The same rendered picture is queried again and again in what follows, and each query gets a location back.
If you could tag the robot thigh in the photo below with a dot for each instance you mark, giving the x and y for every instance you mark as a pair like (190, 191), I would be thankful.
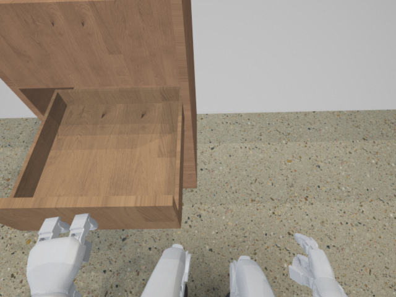
(171, 270)
(248, 280)

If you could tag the right robot forearm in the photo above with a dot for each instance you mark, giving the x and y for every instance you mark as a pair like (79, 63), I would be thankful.
(327, 287)

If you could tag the handle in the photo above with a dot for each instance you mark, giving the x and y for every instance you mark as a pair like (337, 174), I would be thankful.
(88, 251)

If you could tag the robot left hand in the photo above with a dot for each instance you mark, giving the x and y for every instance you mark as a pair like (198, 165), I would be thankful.
(54, 262)

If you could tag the cabinet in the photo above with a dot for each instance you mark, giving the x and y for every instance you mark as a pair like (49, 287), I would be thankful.
(48, 45)

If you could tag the robot left thigh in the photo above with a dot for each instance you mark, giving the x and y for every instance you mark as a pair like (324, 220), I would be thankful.
(171, 270)

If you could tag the robot right thigh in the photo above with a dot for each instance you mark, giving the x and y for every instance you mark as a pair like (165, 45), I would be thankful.
(248, 280)

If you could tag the robot right hand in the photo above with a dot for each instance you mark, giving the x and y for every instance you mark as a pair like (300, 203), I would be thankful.
(304, 270)

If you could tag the drawer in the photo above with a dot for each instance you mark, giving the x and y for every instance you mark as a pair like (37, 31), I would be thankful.
(115, 153)

